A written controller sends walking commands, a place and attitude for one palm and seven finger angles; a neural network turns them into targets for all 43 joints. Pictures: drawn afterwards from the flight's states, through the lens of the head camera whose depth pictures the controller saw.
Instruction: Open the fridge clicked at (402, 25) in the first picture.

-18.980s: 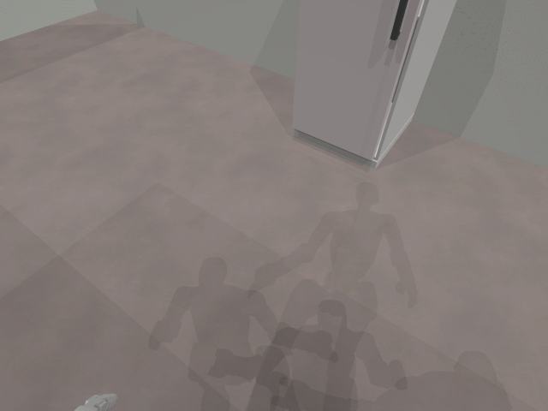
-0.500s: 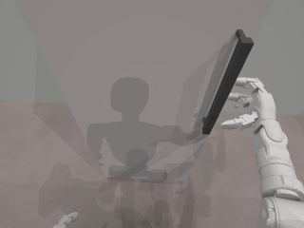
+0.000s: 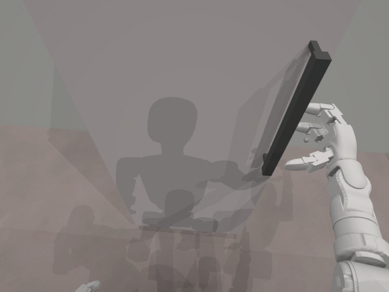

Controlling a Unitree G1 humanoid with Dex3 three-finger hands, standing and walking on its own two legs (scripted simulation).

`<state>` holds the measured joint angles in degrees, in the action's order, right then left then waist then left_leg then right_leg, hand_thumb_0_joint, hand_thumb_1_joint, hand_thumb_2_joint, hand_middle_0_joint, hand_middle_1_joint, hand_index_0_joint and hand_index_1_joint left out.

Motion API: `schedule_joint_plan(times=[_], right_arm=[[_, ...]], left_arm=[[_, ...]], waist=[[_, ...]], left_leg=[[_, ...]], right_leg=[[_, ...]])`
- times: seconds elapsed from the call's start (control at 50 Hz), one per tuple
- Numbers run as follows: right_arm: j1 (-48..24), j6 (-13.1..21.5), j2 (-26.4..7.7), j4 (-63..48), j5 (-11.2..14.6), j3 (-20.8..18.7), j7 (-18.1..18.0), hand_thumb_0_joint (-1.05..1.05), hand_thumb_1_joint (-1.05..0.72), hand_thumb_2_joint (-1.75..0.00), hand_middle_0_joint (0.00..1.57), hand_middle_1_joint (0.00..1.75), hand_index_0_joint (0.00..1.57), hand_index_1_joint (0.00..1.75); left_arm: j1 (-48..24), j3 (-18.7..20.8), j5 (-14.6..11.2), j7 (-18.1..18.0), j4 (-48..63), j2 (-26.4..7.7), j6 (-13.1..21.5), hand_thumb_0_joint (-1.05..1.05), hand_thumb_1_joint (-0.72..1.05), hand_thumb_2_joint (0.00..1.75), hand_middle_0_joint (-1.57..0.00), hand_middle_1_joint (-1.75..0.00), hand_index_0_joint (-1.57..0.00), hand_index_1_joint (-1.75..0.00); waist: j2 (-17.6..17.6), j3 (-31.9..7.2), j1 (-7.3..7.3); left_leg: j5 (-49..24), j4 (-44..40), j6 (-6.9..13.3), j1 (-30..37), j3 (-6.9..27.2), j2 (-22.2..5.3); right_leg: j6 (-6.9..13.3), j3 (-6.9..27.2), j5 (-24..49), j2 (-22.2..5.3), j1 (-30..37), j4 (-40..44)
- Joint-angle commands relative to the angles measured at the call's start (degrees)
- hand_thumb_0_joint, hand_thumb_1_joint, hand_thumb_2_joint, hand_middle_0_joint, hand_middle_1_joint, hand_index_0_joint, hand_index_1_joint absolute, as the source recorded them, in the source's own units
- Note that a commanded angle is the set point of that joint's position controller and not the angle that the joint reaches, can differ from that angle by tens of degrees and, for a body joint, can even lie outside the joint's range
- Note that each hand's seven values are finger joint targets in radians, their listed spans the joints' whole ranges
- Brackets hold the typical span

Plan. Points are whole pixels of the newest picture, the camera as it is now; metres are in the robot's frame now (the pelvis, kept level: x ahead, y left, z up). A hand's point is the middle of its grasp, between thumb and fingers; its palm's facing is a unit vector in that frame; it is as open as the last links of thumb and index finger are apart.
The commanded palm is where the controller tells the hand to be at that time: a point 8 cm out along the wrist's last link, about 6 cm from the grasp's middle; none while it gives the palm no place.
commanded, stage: slide the fingers in behind the handle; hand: right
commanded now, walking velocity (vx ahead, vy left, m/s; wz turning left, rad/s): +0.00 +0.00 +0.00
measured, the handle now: (285, 122) +0.44 -0.13 +0.13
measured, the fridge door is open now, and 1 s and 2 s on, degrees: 0 0 0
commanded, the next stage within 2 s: move the hooked fingers beside the handle in 0.26 s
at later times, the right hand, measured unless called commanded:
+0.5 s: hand (304, 145) +0.40 -0.17 +0.11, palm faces +0.03 +1.00 -0.01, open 14.3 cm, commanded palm +0.38 -0.20 +0.12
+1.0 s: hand (306, 144) +0.40 -0.17 +0.11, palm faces +0.00 +1.00 -0.01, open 14.1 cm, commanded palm +0.38 -0.22 +0.12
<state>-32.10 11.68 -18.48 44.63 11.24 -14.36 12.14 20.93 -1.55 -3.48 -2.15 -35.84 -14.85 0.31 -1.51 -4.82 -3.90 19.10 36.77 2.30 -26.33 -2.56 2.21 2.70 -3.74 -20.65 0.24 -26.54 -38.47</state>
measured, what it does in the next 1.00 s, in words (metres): stands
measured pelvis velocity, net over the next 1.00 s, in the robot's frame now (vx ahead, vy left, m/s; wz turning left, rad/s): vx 0.00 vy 0.01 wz -0.02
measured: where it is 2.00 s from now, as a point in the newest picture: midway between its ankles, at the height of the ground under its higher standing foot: outside the picture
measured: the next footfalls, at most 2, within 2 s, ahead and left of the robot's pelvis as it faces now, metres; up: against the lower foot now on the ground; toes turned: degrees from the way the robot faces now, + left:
none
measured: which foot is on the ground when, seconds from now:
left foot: down 0.00-1.00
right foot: down 0.00-1.00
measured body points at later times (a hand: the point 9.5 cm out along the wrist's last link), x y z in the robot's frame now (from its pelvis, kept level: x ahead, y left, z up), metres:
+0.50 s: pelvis -0.01 +0.00 +0.00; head +0.03 +0.00 +0.45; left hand +0.12 +0.24 -0.11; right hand +0.39 -0.22 +0.11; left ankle -0.01 +0.09 -0.72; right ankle -0.02 -0.09 -0.72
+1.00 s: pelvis +0.00 +0.01 +0.00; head +0.03 +0.01 +0.45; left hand +0.10 +0.26 -0.11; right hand +0.40 -0.22 +0.11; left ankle -0.01 +0.09 -0.72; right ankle -0.02 -0.09 -0.72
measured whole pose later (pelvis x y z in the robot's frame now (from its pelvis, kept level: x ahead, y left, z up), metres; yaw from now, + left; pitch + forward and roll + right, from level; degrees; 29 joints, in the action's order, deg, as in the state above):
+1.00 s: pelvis +0.00 +0.01 +0.00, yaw -1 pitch +7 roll +1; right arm -31.6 10.9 -17.7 43.3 11.5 -11.2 11.1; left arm 18.2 -1.8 -3.9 -2.7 -36.5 -15.2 1.7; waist -1.3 -3.8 -2.8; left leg 19.1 36.4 2.7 -24.5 -3.8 1.8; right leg 2.3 -2.4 -20.0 0.7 -25.1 -37.8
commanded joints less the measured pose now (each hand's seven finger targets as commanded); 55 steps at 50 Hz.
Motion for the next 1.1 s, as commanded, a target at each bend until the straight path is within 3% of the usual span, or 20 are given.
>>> schedule_joint_plan(times=[0.0, 0.06, 0.1, 0.12, 0.2, 0.26, 0.3, 0.36, 0.46, 0.5, 0.56, 0.66, 0.7, 0.8, 0.82, 0.9, 0.96, 1.02, 1.06, 1.08], right_arm=[[-21.1, 3.7, -8.6, -17.2, 1.3, 0.6, 0.0, 0.00, 0.50, -0.30, 0.30, 1.20, 0.30, 1.20], [-19.6, 2.5, -8.0, -17.7, 1.4, 0.6, -0.8, 0.00, 0.50, -0.30, 0.30, 1.20, 0.30, 1.20], [-24.0, 2.2, -5.4, -18.6, 0.9, 4.1, -1.2, 0.00, 0.50, -0.30, 0.30, 1.20, 0.30, 1.20], [-24.1, 2.1, -6.8, -18.2, 0.6, 2.5, -1.8, 0.00, 0.50, -0.30, 0.30, 1.20, 0.30, 1.20], [-26.3, 2.2, -3.2, -17.5, 0.0, 6.2, -2.6, 0.00, 0.50, -0.30, 0.30, 1.20, 0.30, 1.20], [-27.8, 2.7, -0.2, -17.8, -0.3, 8.7, -3.0, 0.00, 0.50, -0.30, 0.30, 1.20, 0.30, 1.20], [-27.8, 2.8, -0.4, -16.5, -0.2, 8.5, -3.3, 0.00, 0.50, -0.30, 0.30, 1.20, 0.30, 1.20], [-29.1, 3.5, 2.0, -18.1, -0.4, 10.5, -3.3, 0.00, 0.50, -0.30, 0.30, 1.20, 0.30, 1.20], [-29.2, 3.6, 0.3, -15.1, -0.4, 9.3, -3.1, 0.00, 0.50, -0.30, 0.30, 1.20, 0.30, 1.20], [-29.4, 3.8, -2.7, -14.1, -0.2, 7.1, -2.9, 0.00, 0.50, -0.30, 0.30, 1.20, 0.30, 1.20], [-28.3, 3.8, -4.3, -14.8, 0.1, 5.4, -2.0, 0.00, 0.50, -0.30, 0.30, 1.20, 0.30, 1.20], [-26.2, 3.7, -6.7, -14.1, 0.6, 3.1, -1.2, 0.00, 0.50, -0.30, 0.30, 1.20, 0.30, 1.20], [-26.1, 4.0, -4.8, -15.6, 0.7, 5.0, -0.9, 0.00, 0.50, -0.30, 0.30, 1.20, 0.30, 1.20], [-24.0, 3.8, -6.0, -15.9, 0.8, 4.0, -0.9, 0.00, 0.50, -0.30, 0.30, 1.20, 0.30, 1.20], [-23.8, 3.7, -7.5, -15.3, 1.0, 2.3, -1.0, 0.00, 0.50, -0.30, 0.30, 1.20, 0.30, 1.20], [-24.4, 3.2, -10.5, -13.5, 0.6, 0.7, -0.5, 0.00, 0.50, -0.30, 0.30, 1.20, 0.30, 1.20], [-23.3, 3.4, -9.7, -15.7, 0.9, 0.6, -0.2, 0.00, 0.50, -0.30, 0.30, 1.20, 0.30, 1.20], [-22.1, 3.3, -10.7, -16.3, 1.3, -0.6, -0.1, 0.00, 0.50, -0.30, 0.30, 1.20, 0.30, 1.20], [-20.4, 3.3, -9.5, -17.7, 1.4, 0.3, 0.2, 0.00, 0.50, -0.30, 0.30, 1.20, 0.30, 1.20], [-20.3, 3.0, -8.6, -17.2, 1.6, 1.1, 0.3, 0.00, 0.50, -0.30, 0.30, 1.20, 0.30, 1.20]], left_arm=[[-0.9, 3.0, -0.4, -0.5, 6.9, -7.9, 2.5, 0.00, 0.90, 0.90, -0.20, -0.30, -0.20, -0.30], [-2.0, 3.1, -0.5, -0.6, 6.8, -8.0, 2.8, 0.00, 0.90, 0.90, -0.20, -0.30, -0.20, -0.30], [-2.3, 2.9, -0.6, -0.7, 6.4, -7.9, 3.0, 0.00, 0.90, 0.90, -0.20, -0.30, -0.20, -0.30], [-2.3, 3.0, -0.5, -0.7, 6.1, -8.0, 3.0, 0.00, 0.90, 0.90, -0.20, -0.30, -0.20, -0.30], [-2.4, 3.0, -0.4, -0.6, 5.7, -7.9, 3.3, 0.00, 0.90, 0.90, -0.20, -0.30, -0.20, -0.30], [-3.1, 2.9, -0.4, -0.3, 5.4, -7.6, 3.8, 0.00, 0.90, 0.90, -0.20, -0.30, -0.20, -0.30], [-2.7, 3.0, -0.3, -0.2, 5.0, -7.9, 3.9, 0.00, 0.90, 0.90, -0.20, -0.30, -0.20, -0.30], [-3.6, 2.9, -0.3, 0.0, 5.1, -7.6, 4.3, 0.00, 0.90, 0.90, -0.20, -0.30, -0.20, -0.30], [-3.4, 2.8, -0.3, -0.2, 4.7, -7.9, 4.3, 0.00, 0.90, 0.90, -0.20, -0.30, -0.20, -0.30], [-3.0, 2.8, -0.2, -0.4, 4.4, -8.3, 4.1, 0.00, 0.90, 0.90, -0.20, -0.30, -0.20, -0.30], [-3.6, 2.6, -0.3, -0.5, 4.9, -8.0, 4.2, 0.00, 0.90, 0.90, -0.20, -0.30, -0.20, -0.30], [-3.2, 2.5, -0.4, -0.8, 5.2, -8.0, 4.1, 0.00, 0.90, 0.90, -0.20, -0.30, -0.20, -0.30], [-3.3, 2.6, -0.5, -0.7, 5.8, -7.9, 4.2, 0.00, 0.90, 0.90, -0.20, -0.30, -0.20, -0.30], [-3.3, 2.6, -0.5, -0.7, 5.8, -8.0, 4.0, 0.00, 0.90, 0.90, -0.20, -0.30, -0.20, -0.30], [-3.1, 2.7, -0.6, -0.8, 5.7, -8.2, 4.0, 0.00, 0.90, 0.90, -0.20, -0.30, -0.20, -0.30], [-3.1, 2.6, -0.7, -1.3, 5.6, -8.4, 3.5, 0.00, 0.90, 0.90, -0.20, -0.30, -0.20, -0.30], [-3.4, 2.6, -0.6, -1.2, 6.2, -7.9, 3.6, 0.00, 0.90, 0.90, -0.20, -0.30, -0.20, -0.30], [-3.1, 2.6, -0.6, -1.2, 6.4, -8.1, 3.5, 0.00, 0.90, 0.90, -0.20, -0.30, -0.20, -0.30], [-3.5, 2.5, -0.6, -1.0, 6.8, -7.8, 3.6, 0.00, 0.90, 0.90, -0.20, -0.30, -0.20, -0.30], [-3.6, 2.4, -0.7, -1.0, 6.8, -7.8, 3.6, 0.00, 0.90, 0.90, -0.20, -0.30, -0.20, -0.30]], waist=[[-0.4, -17.5, 0.27], [0.1, -16.0, 0.67], [0.1, -14.7, -0.93], [-0.4, -14.9, -0.46], [0.8, -15.4, -1.37], [-2.3, -16.7, -1.26], [1.2, -16.5, -1.41], [-2.0, -17.4, -1.45], [0.8, -16.5, -1.45], [3.0, -15.7, -1.14], [-0.2, -17.1, -0.41], [1.1, -16.2, 0.15], [0.3, -16.9, -0.04], [0.7, -15.7, -0.04], [2.6, -15.5, 0.10], [2.1, -14.3, 0.06], [-1.4, -17.1, 0.83], [1.0, -18.1, 0.88], [-1.2, -17.9, 1.17], [0.0, -16.5, 0.80]], left_leg=[[-23.0, -3.1, -0.7, 6.2, 1.4, -0.8], [-20.2, -3.5, -0.7, 5.4, 1.1, -0.7], [-19.3, -3.8, -0.7, 3.9, 1.1, -0.9], [-18.9, -3.8, -0.7, 3.5, 1.2, -0.8], [-17.5, -3.5, -0.6, 2.0, 0.6, -1.0], [-16.7, -2.9, -0.4, 0.2, 0.4, -0.9], [-17.0, -3.0, -0.5, 0.7, 0.3, -1.0], [-16.9, -2.4, -0.3, -0.3, 0.2, -1.0], [-16.5, -2.9, -0.4, 0.6, 0.4, -1.0], [-16.4, -3.1, -0.4, 2.2, 0.6, -1.1], [-18.1, -3.2, -0.3, 4.0, 1.2, -1.3], [-18.3, -3.6, -0.4, 5.6, 1.3, -1.2], [-19.0, -3.5, -0.4, 5.9, 1.1, -1.3], [-19.3, -4.1, -0.6, 6.2, 1.4, -1.3], [-19.1, -4.3, -0.7, 6.6, 1.6, -1.1], [-18.3, -4.6, -0.8, 7.9, 2.2, -1.5], [-20.1, -4.2, -0.5, 8.2, 2.1, -1.5], [-22.4, -4.2, -0.8, 9.7, 2.3, -1.3], [-23.6, -4.0, -0.7, 9.6, 2.2, -1.4], [-23.3, -4.2, -0.7, 8.9, 1.9, -1.3]], right_leg=[[-0.5, 4.9, 24.4, -1.2, 13.5, 3.0], [-0.9, 5.3, 21.3, -1.2, 13.1, 4.0], [-0.6, 5.5, 20.7, -1.2, 13.6, 3.7], [-0.6, 5.6, 20.2, -1.1, 13.9, 3.7], [-0.9, 6.5, 20.5, -1.3, 15.3, 3.4], [-1.6, 7.3, 21.2, -1.3, 17.6, 3.3], [-1.3, 7.3, 21.3, -1.4, 16.8, 3.0], [-1.8, 7.9, 22.1, -1.4, 18.5, 3.0], [-1.3, 7.6, 19.8, -1.0, 16.5, 3.2], [-1.0, 7.3, 18.5, -1.0, 14.4, 3.4], [-0.9, 6.4, 18.7, -0.4, 14.3, 3.4], [-0.8, 6.0, 17.8, -0.3, 12.5, 3.9], [-0.7, 6.0, 19.3, -0.4, 13.4, 3.8], [-0.5, 5.4, 18.6, -0.4, 12.7, 3.9], [-0.3, 5.4, 17.6, -0.4, 11.9, 4.2], [-0.1, 4.9, 15.7, -0.1, 9.4, 4.3], [-0.4, 4.9, 18.0, 0.0, 12.0, 4.4], [-0.1, 4.7, 19.9, -0.1, 12.0, 4.1], [-0.4, 4.5, 21.2, -0.1, 12.7, 4.1], [-0.3, 4.7, 20.7, -0.2, 12.3, 4.2]])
